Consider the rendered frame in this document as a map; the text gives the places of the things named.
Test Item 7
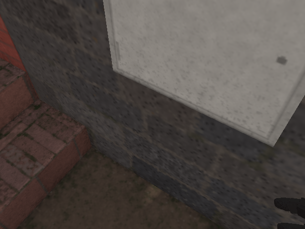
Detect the robot right hand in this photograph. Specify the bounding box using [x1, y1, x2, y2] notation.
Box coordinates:
[274, 198, 305, 229]

